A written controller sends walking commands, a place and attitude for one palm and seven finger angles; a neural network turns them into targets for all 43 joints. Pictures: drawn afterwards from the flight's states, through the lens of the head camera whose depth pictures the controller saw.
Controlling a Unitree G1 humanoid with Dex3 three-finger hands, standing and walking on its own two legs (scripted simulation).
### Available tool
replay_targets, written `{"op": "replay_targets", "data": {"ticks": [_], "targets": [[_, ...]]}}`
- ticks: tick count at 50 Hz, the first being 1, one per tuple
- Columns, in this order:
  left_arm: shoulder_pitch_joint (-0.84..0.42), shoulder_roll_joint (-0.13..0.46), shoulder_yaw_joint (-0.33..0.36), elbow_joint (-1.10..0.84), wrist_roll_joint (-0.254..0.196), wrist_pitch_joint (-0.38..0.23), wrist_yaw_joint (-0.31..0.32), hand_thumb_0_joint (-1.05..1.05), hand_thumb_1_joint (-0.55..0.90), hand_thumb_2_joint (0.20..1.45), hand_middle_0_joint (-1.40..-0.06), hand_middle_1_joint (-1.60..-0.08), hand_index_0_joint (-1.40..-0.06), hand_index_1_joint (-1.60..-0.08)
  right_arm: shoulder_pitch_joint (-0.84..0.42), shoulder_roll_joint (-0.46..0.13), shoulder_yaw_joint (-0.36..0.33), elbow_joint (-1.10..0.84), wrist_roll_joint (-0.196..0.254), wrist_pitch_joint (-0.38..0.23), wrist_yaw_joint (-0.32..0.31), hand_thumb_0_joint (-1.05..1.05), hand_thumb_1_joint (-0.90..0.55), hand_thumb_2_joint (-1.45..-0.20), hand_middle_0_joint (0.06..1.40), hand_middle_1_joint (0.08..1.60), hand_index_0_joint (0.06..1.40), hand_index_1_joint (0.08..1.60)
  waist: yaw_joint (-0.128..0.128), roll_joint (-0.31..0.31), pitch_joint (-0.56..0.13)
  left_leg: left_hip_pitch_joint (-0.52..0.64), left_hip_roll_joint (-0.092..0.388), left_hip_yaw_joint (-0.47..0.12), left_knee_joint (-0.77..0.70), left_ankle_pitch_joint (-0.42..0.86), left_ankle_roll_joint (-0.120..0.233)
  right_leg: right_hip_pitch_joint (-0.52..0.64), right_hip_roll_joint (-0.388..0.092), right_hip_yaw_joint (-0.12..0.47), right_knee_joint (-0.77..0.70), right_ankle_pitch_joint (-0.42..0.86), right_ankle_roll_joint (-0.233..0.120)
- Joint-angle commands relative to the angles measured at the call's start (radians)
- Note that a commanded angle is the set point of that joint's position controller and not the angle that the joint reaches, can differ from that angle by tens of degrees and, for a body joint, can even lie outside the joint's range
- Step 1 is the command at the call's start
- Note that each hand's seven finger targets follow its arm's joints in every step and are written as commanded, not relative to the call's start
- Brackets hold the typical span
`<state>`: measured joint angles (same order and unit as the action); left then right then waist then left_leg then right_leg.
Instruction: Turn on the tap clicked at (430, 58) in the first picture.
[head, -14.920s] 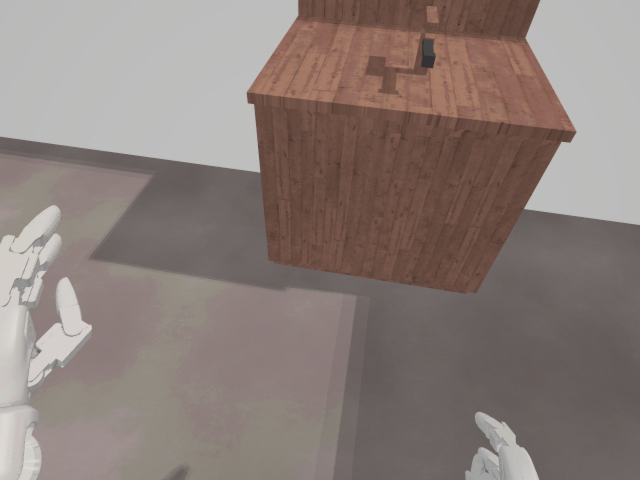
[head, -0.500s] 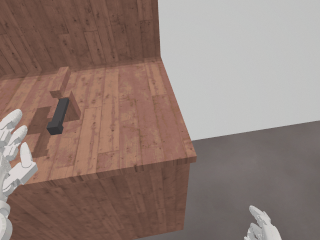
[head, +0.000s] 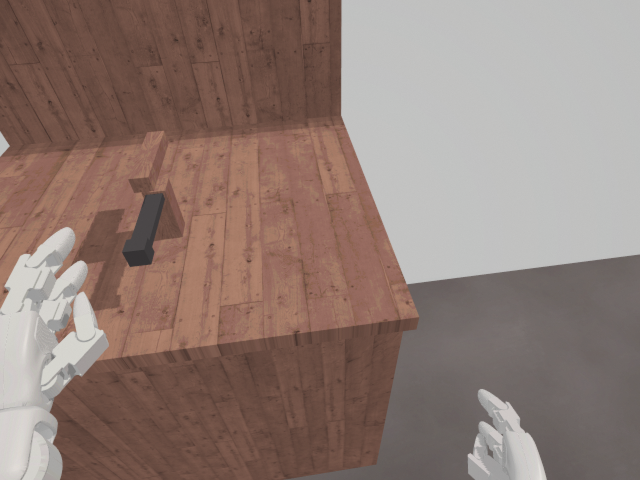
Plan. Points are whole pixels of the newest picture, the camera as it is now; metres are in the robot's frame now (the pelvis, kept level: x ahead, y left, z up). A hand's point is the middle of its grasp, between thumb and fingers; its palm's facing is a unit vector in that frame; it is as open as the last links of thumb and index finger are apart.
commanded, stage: turn the palm inward beside the body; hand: left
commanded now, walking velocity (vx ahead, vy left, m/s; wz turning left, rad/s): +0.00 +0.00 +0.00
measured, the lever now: (138, 252) +0.34 +0.30 +0.12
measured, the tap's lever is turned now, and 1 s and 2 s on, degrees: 0 0 0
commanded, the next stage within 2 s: reach beside the lever's end, fingers flat in 0.88 s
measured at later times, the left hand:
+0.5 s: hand (88, 350) +0.17 +0.24 +0.17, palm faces +0.46 -0.88 -0.13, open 7.4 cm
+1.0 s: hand (105, 353) +0.17 +0.22 +0.17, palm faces +0.46 -0.88 -0.12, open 7.4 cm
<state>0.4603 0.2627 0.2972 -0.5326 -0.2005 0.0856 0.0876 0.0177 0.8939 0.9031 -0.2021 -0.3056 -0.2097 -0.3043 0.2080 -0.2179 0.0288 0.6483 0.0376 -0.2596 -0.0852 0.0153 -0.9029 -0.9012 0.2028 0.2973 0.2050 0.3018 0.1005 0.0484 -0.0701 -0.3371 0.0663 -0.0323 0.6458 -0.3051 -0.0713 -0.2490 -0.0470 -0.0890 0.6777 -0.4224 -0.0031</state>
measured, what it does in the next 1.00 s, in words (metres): stands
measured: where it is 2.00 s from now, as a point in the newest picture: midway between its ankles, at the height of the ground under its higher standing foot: outside the picture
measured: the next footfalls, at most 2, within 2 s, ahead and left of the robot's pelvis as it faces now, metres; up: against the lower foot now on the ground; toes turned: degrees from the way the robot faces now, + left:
none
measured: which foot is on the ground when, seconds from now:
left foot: down 0.00-1.00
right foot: down 0.00-1.00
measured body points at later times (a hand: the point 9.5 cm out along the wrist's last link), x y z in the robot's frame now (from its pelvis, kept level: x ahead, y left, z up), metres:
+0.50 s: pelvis -0.01 +0.01 +0.00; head -0.04 -0.01 +0.45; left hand +0.14 +0.29 +0.18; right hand +0.20 -0.19 -0.06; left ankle +0.02 +0.17 -0.72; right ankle -0.04 -0.11 -0.72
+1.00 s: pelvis -0.01 -0.01 +0.00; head -0.04 -0.03 +0.45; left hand +0.14 +0.27 +0.18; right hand +0.20 -0.21 -0.06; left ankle +0.02 +0.17 -0.72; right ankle -0.04 -0.11 -0.72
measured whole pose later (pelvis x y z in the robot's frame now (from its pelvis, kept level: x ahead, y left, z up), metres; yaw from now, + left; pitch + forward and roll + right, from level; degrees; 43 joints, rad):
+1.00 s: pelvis -0.01 -0.01 +0.00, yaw +1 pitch -3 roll +0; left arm 0.47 0.23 0.26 -0.60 -0.25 0.21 0.13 0.02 0.90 0.90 -0.20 -0.31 -0.21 -0.30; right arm 0.20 -0.23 0.04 0.66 0.05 -0.27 -0.10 0.02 -0.90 -0.90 0.20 0.30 0.20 0.30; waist 0.10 0.06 -0.06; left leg -0.30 0.07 -0.05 0.62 -0.28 -0.07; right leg -0.20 -0.03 -0.11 0.64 -0.40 -0.01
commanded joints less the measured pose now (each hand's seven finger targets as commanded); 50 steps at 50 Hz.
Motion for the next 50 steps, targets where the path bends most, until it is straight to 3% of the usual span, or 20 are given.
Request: {"op": "replay_targets", "data": {"ticks": [1,4,5,9,11,15,17,24,26,29,30,34,35,37,39,43,44,46,49,50], "targets": [[-0.092,0.146,0.076,-0.235,0.006,-0.046,0.026,0.000,0.900,0.900,-0.200,-0.300,-0.200,-0.300,-0.136,-0.113,-0.031,-0.176,-0.004,-0.063,-0.007,0.000,-0.900,-0.900,0.200,0.300,0.200,0.300,-0.012,-0.037,-0.032,0.105,-0.064,0.035,-0.074,0.179,0.082,-0.092,0.030,-0.014,-0.141,0.255,0.003],[-0.107,0.160,0.084,-0.265,0.012,-0.031,0.040,0.000,0.900,0.900,-0.200,-0.300,-0.200,-0.300,-0.157,-0.112,-0.025,-0.174,-0.002,-0.059,-0.010,0.000,-0.900,-0.900,0.200,0.300,0.200,0.300,-0.005,0.011,-0.032,0.107,-0.065,0.030,-0.086,0.142,0.078,-0.094,0.032,-0.014,-0.149,0.198,-0.002],[-0.108,0.130,0.052,-0.278,0.015,-0.029,0.042,0.000,0.900,0.900,-0.200,-0.300,-0.200,-0.300,-0.153,-0.109,-0.023,-0.181,-0.004,-0.058,-0.008,0.000,-0.900,-0.900,0.200,0.300,0.200,0.300,-0.011,0.011,-0.038,0.110,-0.064,0.027,-0.088,0.144,0.077,-0.096,0.031,-0.018,-0.142,0.194,-0.004],[-0.081,0.148,0.076,-0.278,0.003,0.004,0.051,0.000,0.900,0.900,-0.200,-0.300,-0.200,-0.300,-0.171,-0.113,-0.019,-0.177,-0.002,-0.053,-0.012,0.000,-0.900,-0.900,0.200,0.300,0.200,0.300,-0.001,0.022,-0.039,0.109,-0.065,0.024,-0.095,0.127,0.077,-0.084,0.033,-0.016,-0.154,0.181,-0.005],[-0.075,0.122,0.051,-0.283,-0.003,0.013,0.052,0.000,0.900,0.900,-0.200,-0.300,-0.200,-0.300,-0.166,-0.111,-0.019,-0.184,-0.001,-0.052,-0.013,0.000,-0.900,-0.900,0.200,0.300,0.200,0.300,-0.006,-0.012,-0.036,0.105,-0.062,0.022,-0.095,0.124,0.076,-0.089,0.035,-0.021,-0.152,0.177,-0.004],[-0.084,0.108,0.037,-0.312,-0.008,0.027,0.058,0.000,0.900,0.900,-0.200,-0.300,-0.200,-0.300,-0.174,-0.108,-0.013,-0.185,0.000,-0.051,-0.011,0.000,-0.900,-0.900,0.200,0.300,0.200,0.300,-0.008,0.024,-0.025,0.110,-0.062,0.019,-0.101,0.124,0.074,-0.086,0.032,-0.022,-0.154,0.179,-0.007],[-0.084,0.118,0.048,-0.306,-0.016,0.035,0.063,0.000,0.900,0.900,-0.200,-0.300,-0.200,-0.300,-0.172,-0.113,-0.016,-0.183,-0.002,-0.052,-0.013,0.000,-0.900,-0.900,0.200,0.300,0.200,0.300,-0.007,-0.005,-0.033,0.107,-0.063,0.017,-0.101,0.117,0.075,-0.084,0.034,-0.022,-0.156,0.172,-0.005],[-0.091,0.124,0.065,-0.289,-0.036,0.067,0.059,0.000,0.900,0.900,-0.200,-0.300,-0.200,-0.300,-0.189,-0.114,-0.013,-0.169,0.005,-0.057,-0.020,0.000,-0.900,-0.900,0.200,0.300,0.200,0.300,-0.003,0.000,-0.015,0.118,-0.063,0.017,-0.101,0.112,0.076,-0.079,0.033,-0.015,-0.180,0.167,-0.005],[-0.091,0.109,0.051,-0.290,-0.039,0.069,0.055,0.000,0.900,0.900,-0.200,-0.300,-0.200,-0.300,-0.181,-0.112,-0.014,-0.174,0.005,-0.061,-0.020,0.000,-0.900,-0.900,0.200,0.300,0.200,0.300,-0.007,-0.019,-0.011,0.118,-0.063,0.020,-0.099,0.122,0.078,-0.079,0.032,-0.013,-0.181,0.180,-0.003],[-0.096,0.128,0.063,-0.300,-0.031,0.071,0.057,0.000,0.900,0.900,-0.200,-0.300,-0.200,-0.300,-0.189,-0.112,-0.013,-0.167,0.006,-0.060,-0.019,0.000,-0.900,-0.900,0.200,0.300,0.200,0.300,-0.004,0.018,-0.011,0.126,-0.065,0.022,-0.098,0.124,0.077,-0.076,0.032,-0.009,-0.188,0.181,-0.005],[-0.103,0.102,0.038,-0.313,-0.029,0.067,0.058,0.000,0.900,0.900,-0.200,-0.300,-0.200,-0.300,-0.182,-0.108,-0.012,-0.174,0.005,-0.061,-0.018,0.000,-0.900,-0.900,0.200,0.300,0.200,0.300,-0.010,0.006,-0.013,0.127,-0.065,0.021,-0.101,0.130,0.077,-0.075,0.030,-0.014,-0.181,0.187,-0.005],[-0.080,0.131,0.072,-0.297,-0.029,0.059,0.061,0.000,0.900,0.900,-0.200,-0.300,-0.200,-0.300,-0.184,-0.113,-0.016,-0.167,0.004,-0.063,-0.016,0.000,-0.900,-0.900,0.200,0.300,0.200,0.300,0.000,0.000,-0.014,0.128,-0.064,0.022,-0.100,0.134,0.076,-0.065,0.031,-0.011,-0.187,0.194,-0.005],[-0.094,0.102,0.042,-0.311,-0.031,0.054,0.059,0.000,0.900,0.900,-0.200,-0.300,-0.200,-0.300,-0.183,-0.107,-0.014,-0.176,0.005,-0.064,-0.015,0.000,-0.900,-0.900,0.200,0.300,0.200,0.300,-0.007,0.005,-0.011,0.130,-0.066,0.025,-0.099,0.134,0.077,-0.073,0.028,-0.010,-0.185,0.197,-0.003],[-0.083,0.109,0.052,-0.294,-0.036,0.051,0.059,0.000,0.900,0.900,-0.200,-0.300,-0.200,-0.300,-0.176,-0.113,-0.019,-0.173,0.002,-0.068,-0.016,0.000,-0.900,-0.900,0.200,0.300,0.200,0.300,-0.007,-0.032,-0.015,0.128,-0.065,0.026,-0.093,0.143,0.079,-0.067,0.030,-0.009,-0.185,0.214,-0.001],[-0.080,0.126,0.071,-0.290,-0.033,0.052,0.060,0.000,0.900,0.900,-0.200,-0.300,-0.200,-0.300,-0.183,-0.113,-0.018,-0.167,0.004,-0.068,-0.016,0.000,-0.900,-0.900,0.200,0.300,0.200,0.300,-0.002,0.001,-0.011,0.131,-0.066,0.027,-0.093,0.136,0.078,-0.067,0.029,-0.005,-0.194,0.206,-0.001],[-0.087,0.107,0.051,-0.282,-0.044,0.048,0.052,0.000,0.900,0.900,-0.200,-0.300,-0.200,-0.300,-0.176,-0.114,-0.022,-0.171,0.005,-0.075,-0.017,0.000,-0.900,-0.900,0.200,0.300,0.200,0.300,-0.009,-0.043,-0.012,0.133,-0.067,0.030,-0.086,0.142,0.082,-0.069,0.026,0.002,-0.197,0.224,0.005],[-0.089,0.124,0.065,-0.279,-0.038,0.050,0.053,0.000,0.900,0.900,-0.200,-0.300,-0.200,-0.300,-0.182,-0.113,-0.019,-0.163,0.007,-0.074,-0.018,0.000,-0.900,-0.900,0.200,0.300,0.200,0.300,-0.004,-0.004,0.001,0.134,-0.067,0.029,-0.090,0.131,0.080,-0.069,0.027,0.002,-0.205,0.203,0.001],[-0.083,0.108,0.054,-0.274,-0.042,0.049,0.050,0.000,0.900,0.900,-0.200,-0.300,-0.200,-0.300,-0.172,-0.112,-0.020,-0.169,0.005,-0.079,-0.018,0.000,-0.900,-0.900,0.200,0.300,0.200,0.300,-0.006,-0.039,-0.003,0.129,-0.066,0.028,-0.088,0.144,0.081,-0.065,0.025,0.001,-0.198,0.227,0.004],[-0.084,0.130,0.070,-0.295,-0.034,0.044,0.052,0.000,0.900,0.900,-0.200,-0.300,-0.200,-0.300,-0.177,-0.113,-0.021,-0.163,0.005,-0.082,-0.017,0.000,-0.900,-0.900,0.200,0.300,0.200,0.300,-0.002,0.001,-0.018,0.142,-0.068,0.032,-0.085,0.163,0.080,-0.054,0.025,0.002,-0.198,0.249,0.002],[-0.100,0.104,0.046,-0.295,-0.037,0.040,0.052,0.000,0.900,0.900,-0.200,-0.300,-0.200,-0.300,-0.172,-0.107,-0.019,-0.168,0.005,-0.085,-0.015,0.000,-0.900,-0.900,0.200,0.300,0.200,0.300,-0.010,-0.012,-0.008,0.136,-0.069,0.029,-0.088,0.160,0.080,-0.062,0.022,0.001,-0.192,0.251,0.003]]}}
